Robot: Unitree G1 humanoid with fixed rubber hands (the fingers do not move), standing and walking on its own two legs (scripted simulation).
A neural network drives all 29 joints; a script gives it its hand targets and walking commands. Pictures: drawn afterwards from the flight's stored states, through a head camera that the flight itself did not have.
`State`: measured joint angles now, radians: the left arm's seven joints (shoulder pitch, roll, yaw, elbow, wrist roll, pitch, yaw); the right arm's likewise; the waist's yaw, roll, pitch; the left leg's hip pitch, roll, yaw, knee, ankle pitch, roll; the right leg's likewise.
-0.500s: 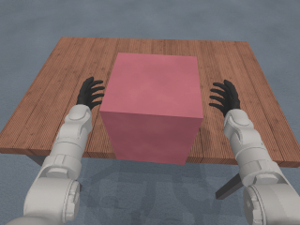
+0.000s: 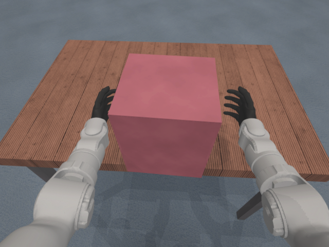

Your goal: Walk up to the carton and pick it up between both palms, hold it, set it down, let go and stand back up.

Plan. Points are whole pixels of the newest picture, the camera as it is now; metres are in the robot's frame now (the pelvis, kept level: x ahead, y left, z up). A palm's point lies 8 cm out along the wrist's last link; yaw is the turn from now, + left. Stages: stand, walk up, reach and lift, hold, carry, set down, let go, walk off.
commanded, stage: reach and lift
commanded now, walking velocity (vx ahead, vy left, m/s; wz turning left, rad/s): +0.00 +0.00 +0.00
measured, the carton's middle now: (167, 119) +0.43 +0.03 +0.06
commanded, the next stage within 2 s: none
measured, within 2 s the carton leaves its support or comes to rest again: leaves its support in 1.98 s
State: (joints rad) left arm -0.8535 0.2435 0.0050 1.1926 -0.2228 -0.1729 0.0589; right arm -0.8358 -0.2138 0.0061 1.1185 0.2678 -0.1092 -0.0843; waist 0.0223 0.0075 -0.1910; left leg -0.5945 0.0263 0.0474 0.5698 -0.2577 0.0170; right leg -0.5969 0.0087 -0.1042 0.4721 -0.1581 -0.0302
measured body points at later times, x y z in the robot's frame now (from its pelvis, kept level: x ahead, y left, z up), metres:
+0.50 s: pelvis -0.01 +0.00 +0.00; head +0.06 +0.01 +0.45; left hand +0.44 +0.18 +0.07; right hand +0.44 -0.13 +0.07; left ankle +0.00 +0.10 -0.73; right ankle +0.03 -0.10 -0.73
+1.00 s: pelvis +0.01 +0.01 +0.02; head +0.06 +0.02 +0.46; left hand +0.43 +0.18 +0.08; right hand +0.43 -0.13 +0.08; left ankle +0.00 +0.10 -0.73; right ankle +0.03 -0.10 -0.73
